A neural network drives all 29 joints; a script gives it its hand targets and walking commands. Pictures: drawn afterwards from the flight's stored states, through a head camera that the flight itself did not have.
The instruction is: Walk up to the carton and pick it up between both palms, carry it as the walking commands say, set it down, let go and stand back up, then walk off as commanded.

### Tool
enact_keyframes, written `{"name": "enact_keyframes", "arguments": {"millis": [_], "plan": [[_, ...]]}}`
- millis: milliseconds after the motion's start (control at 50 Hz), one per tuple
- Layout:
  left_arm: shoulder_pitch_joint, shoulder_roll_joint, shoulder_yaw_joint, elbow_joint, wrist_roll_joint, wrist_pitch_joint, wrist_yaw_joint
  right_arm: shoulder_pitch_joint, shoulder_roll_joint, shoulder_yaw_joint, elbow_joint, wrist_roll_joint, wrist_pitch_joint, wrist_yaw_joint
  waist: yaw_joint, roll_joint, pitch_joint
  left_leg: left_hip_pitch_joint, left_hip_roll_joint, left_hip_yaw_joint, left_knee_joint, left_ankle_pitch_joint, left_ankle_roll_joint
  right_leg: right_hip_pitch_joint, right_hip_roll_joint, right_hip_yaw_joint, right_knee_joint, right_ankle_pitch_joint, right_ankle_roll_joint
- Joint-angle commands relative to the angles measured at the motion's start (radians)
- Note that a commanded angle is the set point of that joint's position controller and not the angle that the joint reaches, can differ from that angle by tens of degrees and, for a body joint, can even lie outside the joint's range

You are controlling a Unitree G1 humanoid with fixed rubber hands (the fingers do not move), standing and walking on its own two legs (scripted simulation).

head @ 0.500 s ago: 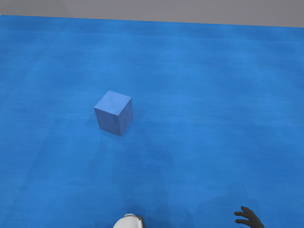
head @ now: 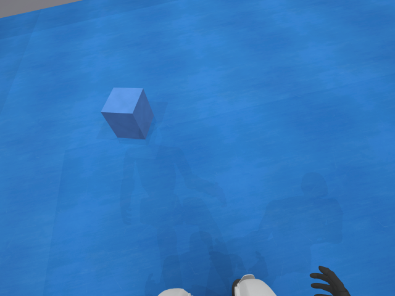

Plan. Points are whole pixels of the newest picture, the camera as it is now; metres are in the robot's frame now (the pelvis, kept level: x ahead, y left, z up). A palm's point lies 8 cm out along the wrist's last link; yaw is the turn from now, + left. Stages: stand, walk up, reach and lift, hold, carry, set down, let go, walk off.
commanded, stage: stand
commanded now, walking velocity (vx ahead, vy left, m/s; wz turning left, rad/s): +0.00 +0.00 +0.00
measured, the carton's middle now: (129, 113) +1.16 +0.57 -0.63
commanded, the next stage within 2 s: none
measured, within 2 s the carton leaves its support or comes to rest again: neither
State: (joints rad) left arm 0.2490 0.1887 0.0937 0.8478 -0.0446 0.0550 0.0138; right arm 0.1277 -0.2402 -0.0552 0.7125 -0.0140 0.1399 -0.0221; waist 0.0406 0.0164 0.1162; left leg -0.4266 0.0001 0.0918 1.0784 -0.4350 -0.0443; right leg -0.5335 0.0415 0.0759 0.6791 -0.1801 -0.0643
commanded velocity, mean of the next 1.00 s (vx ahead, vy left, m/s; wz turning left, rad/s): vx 0.00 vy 0.00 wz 0.00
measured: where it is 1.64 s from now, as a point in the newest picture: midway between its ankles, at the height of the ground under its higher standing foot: outside the picture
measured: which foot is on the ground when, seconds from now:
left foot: up 0.00-0.14, down 0.16-0.50, up 0.52-0.78, down 0.80-1.00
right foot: down 0.00-0.16, up 0.18-0.50, down 0.52-0.86, up 0.88-1.00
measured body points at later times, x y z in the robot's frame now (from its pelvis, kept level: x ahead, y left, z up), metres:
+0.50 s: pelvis -0.20 +0.05 +0.01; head -0.19 +0.04 +0.45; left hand -0.09 +0.31 -0.12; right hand -0.11 -0.23 -0.12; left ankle -0.09 +0.13 -0.72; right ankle -0.32 -0.03 -0.71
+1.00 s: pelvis -0.24 +0.11 +0.01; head -0.22 +0.13 +0.46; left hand -0.16 +0.34 -0.14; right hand -0.17 -0.17 -0.11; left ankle -0.23 +0.14 -0.72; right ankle -0.33 -0.05 -0.68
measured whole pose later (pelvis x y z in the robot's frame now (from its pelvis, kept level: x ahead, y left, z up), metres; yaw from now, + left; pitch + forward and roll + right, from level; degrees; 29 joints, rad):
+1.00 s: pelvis -0.24 +0.11 +0.01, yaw -9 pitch -3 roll -4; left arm 0.26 0.16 0.09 0.89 -0.04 0.03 0.03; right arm 0.21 -0.24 -0.05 0.79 -0.01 0.05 -0.02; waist 0.04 0.03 0.09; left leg -0.25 0.01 0.14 0.64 -0.36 0.13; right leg -0.21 0.06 0.09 0.81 -0.50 -0.02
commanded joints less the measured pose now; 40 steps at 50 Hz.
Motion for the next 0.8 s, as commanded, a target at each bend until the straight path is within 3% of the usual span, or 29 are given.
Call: {"name": "enact_keyframes", "arguments": {"millis": [0, 40, 60, 80, 100, 120, 140, 160, 180, 200, 240, 300, 340, 360, 380, 400, 420, 440, 460, 480, 500, 520, 540, 580, 640, 700, 740, 760, 780], "plan": [[0.018, 0.217, 0.056, -0.067, 0.078, -0.019, 0.016, 0.083, -0.095, -0.037, -0.047, 0.025, -0.03, 0.014, -0.019, -0.332, -0.322, 0.159, -0.108, -0.094, -0.334, -0.127, 0.029, 0.358, -0.093, 0.427, -0.505, 0.137, 0.118], [-0.105, 0.226, 0.061, -0.112, 0.086, -0.017, 0.005, 0.261, -0.104, -0.049, 0.014, 0.028, -0.018, 0.014, -0.101, -0.385, -0.303, 0.437, -0.132, -0.024, -0.558, -0.097, 0.067, 0.136, -0.037, 0.356, -0.605, -0.167, 0.163], [-0.145, 0.215, 0.067, -0.131, 0.081, -0.019, 0.011, 0.396, -0.136, -0.069, 0.054, 0.026, -0.019, 0.012, -0.169, -0.334, -0.326, 0.598, -0.1, -0.02, -0.7, -0.036, 0.101, 0.011, -0.014, 0.312, -0.562, -0.223, 0.199], [-0.194, 0.183, 0.057, -0.153, 0.075, -0.015, 0.015, 0.502, -0.16, -0.085, 0.092, 0.022, -0.024, 0.004, -0.257, -0.174, -0.29, 0.665, -0.014, -0.032, -0.85, -0.024, 0.148, -0.153, 0.056, 0.218, -0.366, -0.371, 0.242], [-0.173, 0.108, 0.056, -0.155, 0.078, -0.011, 0.018, 0.362, -0.239, -0.087, 0.052, 0.01, -0.03, -0.01, -0.207, 0.363, -0.271, 0.368, 0.348, -0.398, -1.019, -0.279, 0.217, -0.146, 0.188, 0.031, 0.262, -0.423, 0.183], [-0.175, 0.212, 0.077, -0.167, 0.101, -0.003, 0.009, 0.06, -0.207, -0.068, -0.025, -0.01, -0.04, -0.028, -0.112, 0.354, -0.072, -0.046, 0.574, -0.477, -1.089, -0.368, 0.286, -0.202, 0.039, 0.094, 0.574, -0.355, 0.15], [-0.076, 0.23, 0.083, -0.141, 0.103, 0.003, -0.014, -0.141, -0.177, -0.047, -0.07, -0.023, -0.056, -0.038, 0.007, 0.281, 0.015, -0.273, 0.537, -0.443, -1.136, -0.408, 0.282, -0.101, 0.053, 0.123, 0.755, -0.333, 0.141], [0.05, 0.236, 0.081, -0.093, 0.116, 0.013, -0.027, -0.291, -0.159, -0.045, -0.101, -0.03, -0.08, -0.039, 0.087, 0.245, -0.008, -0.36, 0.477, -0.398, -1.107, -0.31, 0.261, 0.057, 0.084, 0.114, 0.862, -0.285, 0.144], [0.184, 0.225, 0.086, -0.025, 0.112, 0.032, -0.042, -0.382, -0.155, -0.046, -0.129, -0.025, -0.11, -0.033, 0.16, 0.147, -0.029, -0.348, 0.388, -0.277, -1.026, -0.12, 0.213, 0.186, 0.059, 0.106, 0.883, -0.171, 0.12], [0.224, 0.209, 0.081, 0.015, 0.102, 0.035, -0.045, -0.401, -0.12, -0.037, -0.172, -0.02, -0.123, -0.027, 0.189, 0.082, -0.09, -0.3, 0.273, -0.143, -0.971, 0.023, 0.139, 0.249, 0.052, 0.026, 0.836, -0.13, 0.112], [0.155, 0.165, 0.046, -0.01, 0.08, 0.024, -0.04, -0.257, -0.122, -0.043, -0.129, -0.01, -0.112, -0.025, 0.106, 0.097, -0.109, -0.095, 0.194, -0.072, -0.9, 0.053, 0.104, 0.212, 0.035, -0.061, 0.558, -0.167, 0.107], [-0.012, 0.093, 0.005, -0.037, 0.066, 0.012, -0.041, 0.018, -0.144, -0.048, -0.037, -0.008, -0.09, -0.022, -0.051, 0.166, -0.121, 0.263, 0.211, -0.134, -0.822, 0.04, 0.146, 0.099, 0.013, -0.094, 0.165, -0.269, 0.098], [0.021, 0.115, 0.003, -0.04, 0.05, 0.015, -0.041, 0.078, -0.18, -0.05, -0.016, -0.002, -0.075, -0.014, -0.063, 0.229, -0.202, 0.34, 0.285, -0.221, -0.836, -0.069, 0.161, 0.182, 0.002, -0.13, -0.029, -0.383, 0.076], [0.067, 0.117, 0.0, -0.021, 0.047, 0.02, -0.033, 0.06, -0.191, -0.049, -0.016, -0.002, -0.067, -0.01, -0.042, 0.253, -0.202, 0.317, 0.3, -0.238, -0.82, -0.102, 0.161, 0.259, -0.021, -0.135, -0.125, -0.42, 0.053], [0.102, 0.134, 0.005, 0.004, 0.052, 0.021, -0.023, 0.067, -0.184, -0.047, -0.004, -0.004, -0.059, -0.006, -0.033, 0.203, -0.193, 0.269, 0.284, -0.214, -0.766, -0.118, 0.147, 0.349, -0.021, -0.123, -0.245, -0.393, 0.033], [0.106, 0.159, 0.006, 0.016, 0.056, 0.017, -0.014, 0.127, -0.158, -0.038, 0.021, -0.004, -0.054, 0.0, -0.035, 0.081, -0.143, 0.215, 0.243, -0.172, -0.665, -0.109, 0.105, 0.356, -0.051, -0.005, -0.361, -0.352, 0.01], [0.077, 0.158, -0.01, 0.013, 0.059, 0.006, -0.013, 0.156, -0.131, -0.037, 0.022, 0.008, -0.05, 0.011, -0.075, -0.123, -0.047, 0.098, 0.131, -0.073, -0.488, -0.094, 0.06, 0.271, -0.163, 0.28, -0.406, -0.395, -0.034], [0.019, 0.192, -0.015, -0.016, 0.058, -0.001, -0.019, 0.078, -0.1, -0.027, -0.011, 0.004, -0.054, 0.016, -0.061, -0.252, 0.047, -0.041, 0.002, -0.04, -0.351, -0.133, 0.045, 0.167, -0.321, 0.51, -0.453, -0.282, -0.089], [0.002, 0.231, -0.003, -0.029, 0.066, -0.02, -0.019, -0.036, -0.089, -0.034, -0.037, -0.013, -0.059, 0.015, -0.03, -0.194, 0.078, -0.001, 0.006, -0.117, -0.26, -0.053, 0.055, 0.045, -0.351, 0.512, -0.525, -0.317, -0.102], [-0.046, 0.206, -0.011, -0.038, 0.073, -0.033, -0.011, -0.007, -0.102, -0.041, -0.026, -0.013, -0.066, 0.026, -0.071, -0.112, 0.074, 0.013, 0.012, -0.137, -0.215, 0.015, 0.07, 0.073, -0.332, 0.456, -0.53, -0.293, -0.081], [-0.039, 0.209, -0.013, -0.038, 0.072, -0.038, 0.002, 0.046, -0.091, -0.045, 0.005, -0.011, -0.077, 0.036, -0.076, -0.083, 0.002, -0.032, 0.009, -0.114, -0.217, 0.049, 0.079, 0.211, -0.311, 0.369, -0.49, -0.114, -0.023], [-0.004, 0.263, 0.008, -0.026, 0.076, -0.049, 0.004, 0.008, -0.103, -0.049, -0.005, -0.01, -0.085, 0.034, -0.033, -0.122, -0.059, -0.011, 0.004, -0.109, -0.204, 0.1, 0.078, 0.217, -0.267, 0.312, -0.449, -0.082, -0.034], [0.003, 0.24, 0.009, -0.015, 0.084, -0.066, 0.006, -0.027, -0.105, -0.051, -0.019, -0.009, -0.085, 0.03, -0.031, -0.152, -0.03, 0.0, 0.018, -0.106, -0.173, 0.115, 0.077, 0.184, -0.244, 0.308, -0.441, -0.068, -0.05], [-0.034, 0.189, 0.0, -0.015, 0.09, -0.068, 0.003, -0.064, -0.061, -0.041, -0.019, -0.014, -0.076, 0.033, -0.038, -0.147, -0.003, -0.059, 0.006, -0.091, -0.149, 0.118, 0.075, 0.267, -0.206, 0.294, -0.402, 0.106, -0.012], [0.046, 0.138, -0.007, 0.009, 0.087, -0.078, 0.013, -0.046, -0.039, -0.031, -0.023, -0.006, -0.08, 0.023, -0.007, -0.167, -0.066, -0.032, 0.0, -0.087, -0.271, 0.063, 0.076, 0.403, -0.222, 0.286, -0.303, 0.459, -0.031], [0.084, 0.12, -0.004, 0.023, 0.084, -0.073, 0.019, -0.059, -0.017, -0.016, -0.03, 0.002, -0.093, 0.017, 0.019, -0.231, -0.098, 0.039, -0.015, -0.063, -0.399, 0.029, 0.082, 0.44, -0.209, 0.27, -0.241, 0.674, -0.045], [0.063, 0.13, 0.007, 0.017, 0.08, -0.066, 0.032, 0.004, -0.018, -0.018, -0.007, 0.012, -0.106, 0.012, -0.015, -0.181, -0.132, 0.227, -0.004, -0.074, -0.625, 0.155, 0.091, 0.37, -0.178, 0.26, -0.203, 0.658, -0.043], [0.057, 0.121, 0.002, 0.014, 0.065, -0.065, 0.035, 0.067, -0.033, -0.023, 0.006, 0.007, -0.117, 0.009, -0.051, -0.128, -0.174, 0.394, 0.049, -0.093, -0.705, 0.341, 0.102, 0.296, -0.14, 0.215, -0.145, 0.555, -0.018], [0.056, 0.1, -0.002, 0.006, 0.058, -0.073, 0.031, 0.135, -0.102, -0.038, 0.026, -0.001, -0.125, 0.003, -0.074, 0.005, -0.254, 0.603, 0.174, -0.18, -0.669, 0.586, 0.123, 0.164, -0.089, 0.142, -0.024, 0.343, 0.025]]}}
